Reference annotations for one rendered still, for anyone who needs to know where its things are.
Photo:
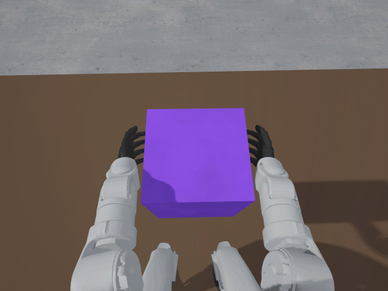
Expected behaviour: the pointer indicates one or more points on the left robot upper arm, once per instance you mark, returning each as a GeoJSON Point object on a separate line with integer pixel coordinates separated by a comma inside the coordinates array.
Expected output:
{"type": "Point", "coordinates": [114, 270]}

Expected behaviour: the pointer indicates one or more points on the right robot upper arm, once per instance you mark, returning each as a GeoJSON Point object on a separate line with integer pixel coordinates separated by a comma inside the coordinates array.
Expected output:
{"type": "Point", "coordinates": [288, 270]}

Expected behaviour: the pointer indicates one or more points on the right robot thigh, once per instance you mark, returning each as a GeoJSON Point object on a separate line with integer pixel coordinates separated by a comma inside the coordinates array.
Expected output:
{"type": "Point", "coordinates": [231, 270]}

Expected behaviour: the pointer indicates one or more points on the carton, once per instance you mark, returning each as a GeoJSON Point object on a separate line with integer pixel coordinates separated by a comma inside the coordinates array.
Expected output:
{"type": "Point", "coordinates": [196, 163]}

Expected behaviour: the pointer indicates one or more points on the left robot forearm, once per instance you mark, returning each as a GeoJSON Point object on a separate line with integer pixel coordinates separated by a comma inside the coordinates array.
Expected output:
{"type": "Point", "coordinates": [115, 216]}

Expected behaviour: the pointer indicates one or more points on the right robot hand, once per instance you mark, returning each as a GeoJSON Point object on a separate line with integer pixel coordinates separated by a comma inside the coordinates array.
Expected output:
{"type": "Point", "coordinates": [264, 145]}

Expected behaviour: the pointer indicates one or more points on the robot left shin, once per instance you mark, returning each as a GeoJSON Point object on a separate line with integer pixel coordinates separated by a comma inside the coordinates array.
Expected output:
{"type": "Point", "coordinates": [164, 246]}

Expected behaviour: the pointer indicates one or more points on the left robot hand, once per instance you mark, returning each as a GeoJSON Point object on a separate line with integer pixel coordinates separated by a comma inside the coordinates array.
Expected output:
{"type": "Point", "coordinates": [128, 145]}

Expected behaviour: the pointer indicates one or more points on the right robot forearm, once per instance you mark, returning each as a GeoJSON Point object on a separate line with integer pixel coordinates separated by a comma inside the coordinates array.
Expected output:
{"type": "Point", "coordinates": [283, 222]}

